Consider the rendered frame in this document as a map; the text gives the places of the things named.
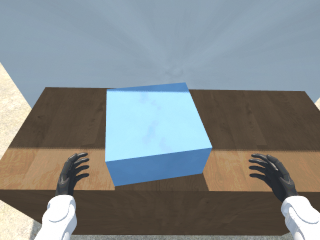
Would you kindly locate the robot left hand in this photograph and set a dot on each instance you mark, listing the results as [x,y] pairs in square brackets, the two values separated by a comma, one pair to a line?
[68,179]

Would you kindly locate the robot right hand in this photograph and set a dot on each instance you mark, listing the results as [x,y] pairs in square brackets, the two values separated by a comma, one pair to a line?
[276,176]

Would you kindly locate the pedestal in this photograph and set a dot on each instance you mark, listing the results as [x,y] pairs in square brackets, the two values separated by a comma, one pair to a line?
[223,200]

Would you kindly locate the right robot forearm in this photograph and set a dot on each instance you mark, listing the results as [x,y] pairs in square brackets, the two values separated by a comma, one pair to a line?
[302,220]

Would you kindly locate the carton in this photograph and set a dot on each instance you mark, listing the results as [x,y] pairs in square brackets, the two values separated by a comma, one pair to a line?
[153,132]

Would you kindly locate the left robot forearm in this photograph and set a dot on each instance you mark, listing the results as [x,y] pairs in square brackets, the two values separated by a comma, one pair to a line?
[59,221]

